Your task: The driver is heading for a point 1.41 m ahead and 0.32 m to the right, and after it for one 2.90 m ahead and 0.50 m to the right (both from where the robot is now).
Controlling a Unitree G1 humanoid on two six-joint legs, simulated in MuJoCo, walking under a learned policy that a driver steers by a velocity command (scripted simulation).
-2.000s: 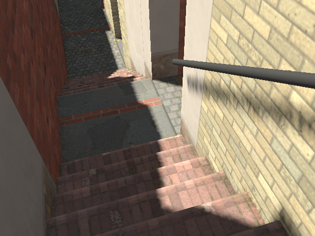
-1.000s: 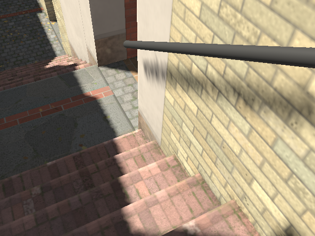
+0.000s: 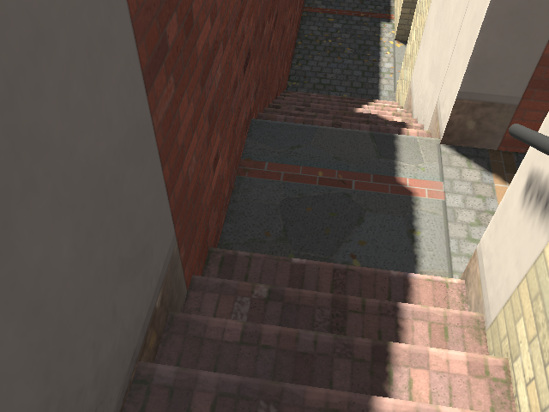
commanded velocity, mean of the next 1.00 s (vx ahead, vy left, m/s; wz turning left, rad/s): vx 0.16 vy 0.00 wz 0.07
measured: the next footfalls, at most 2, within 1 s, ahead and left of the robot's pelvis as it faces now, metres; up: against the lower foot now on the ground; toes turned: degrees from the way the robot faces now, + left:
right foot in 0.22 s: +0.02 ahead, -0.16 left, +0.00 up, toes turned +1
right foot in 0.78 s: +0.04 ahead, -0.16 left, +0.00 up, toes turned -2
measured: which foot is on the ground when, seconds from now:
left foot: down 0.00-0.78, up 0.80-1.00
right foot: up 0.00-0.20, down 0.22-0.52, up 0.54-0.76, down 0.78-1.00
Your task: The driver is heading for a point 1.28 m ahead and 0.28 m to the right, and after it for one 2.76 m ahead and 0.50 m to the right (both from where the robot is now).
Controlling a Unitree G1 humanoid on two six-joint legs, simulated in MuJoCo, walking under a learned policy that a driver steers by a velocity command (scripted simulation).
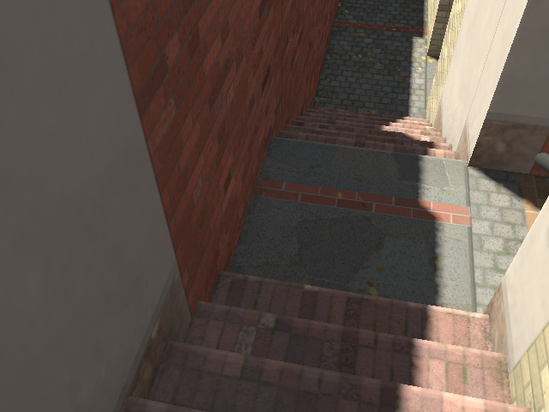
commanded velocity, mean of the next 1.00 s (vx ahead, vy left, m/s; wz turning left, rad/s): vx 0.49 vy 0.00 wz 0.00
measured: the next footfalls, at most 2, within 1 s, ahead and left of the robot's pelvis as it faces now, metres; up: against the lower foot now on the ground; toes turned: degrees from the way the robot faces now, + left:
left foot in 0.16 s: +0.18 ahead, +0.07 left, -0.17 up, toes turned +3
right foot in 0.64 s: +0.43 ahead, -0.19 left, -0.34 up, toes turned -4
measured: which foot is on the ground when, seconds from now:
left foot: up 0.00-0.14, down 0.16-0.64, up 0.66-1.00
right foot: down 0.00-0.16, up 0.18-0.62, down 0.64-1.00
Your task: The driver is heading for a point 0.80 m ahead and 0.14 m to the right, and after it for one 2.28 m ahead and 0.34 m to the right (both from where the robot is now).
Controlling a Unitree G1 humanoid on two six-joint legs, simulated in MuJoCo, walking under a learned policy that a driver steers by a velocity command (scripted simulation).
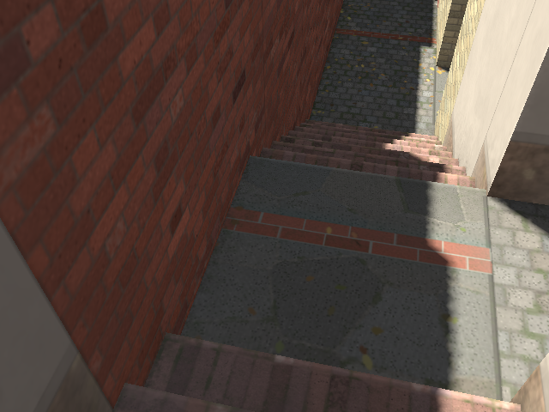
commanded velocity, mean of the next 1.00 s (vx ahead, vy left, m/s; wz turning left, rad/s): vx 0.50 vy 0.00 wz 0.00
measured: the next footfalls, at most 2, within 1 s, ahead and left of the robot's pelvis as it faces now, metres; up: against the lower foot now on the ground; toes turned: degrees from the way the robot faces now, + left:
left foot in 0.18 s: +0.24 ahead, +0.11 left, -0.17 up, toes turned +6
right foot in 0.64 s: +0.50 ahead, -0.13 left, -0.34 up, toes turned -3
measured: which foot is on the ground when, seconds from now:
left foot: up 0.00-0.16, down 0.18-0.66, up 0.68-1.00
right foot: down 0.00-0.20, up 0.22-0.62, down 0.64-1.00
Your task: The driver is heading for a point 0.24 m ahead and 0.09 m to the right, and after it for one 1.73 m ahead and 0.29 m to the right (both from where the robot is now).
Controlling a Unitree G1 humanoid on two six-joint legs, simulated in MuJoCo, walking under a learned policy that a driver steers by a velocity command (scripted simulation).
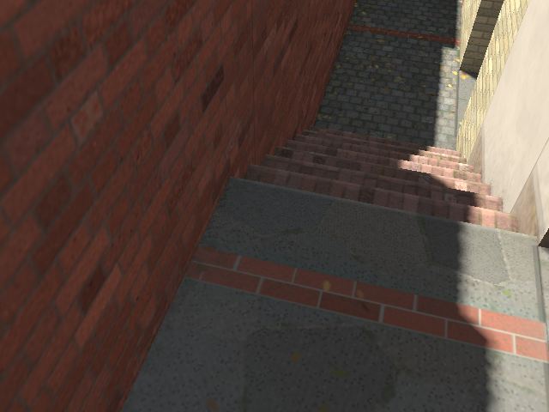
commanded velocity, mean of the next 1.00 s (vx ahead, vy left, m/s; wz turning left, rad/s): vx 0.50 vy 0.00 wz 0.00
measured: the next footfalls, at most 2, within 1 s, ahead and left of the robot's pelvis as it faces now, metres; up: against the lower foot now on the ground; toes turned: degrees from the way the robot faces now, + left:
left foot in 0.16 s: +0.24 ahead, +0.13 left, -0.17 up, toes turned +6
right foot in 0.64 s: +0.57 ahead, -0.14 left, -0.34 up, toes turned -2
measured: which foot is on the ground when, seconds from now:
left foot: up 0.00-0.14, down 0.16-0.66, up 0.68-1.00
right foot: down 0.00-0.18, up 0.20-0.62, down 0.64-1.00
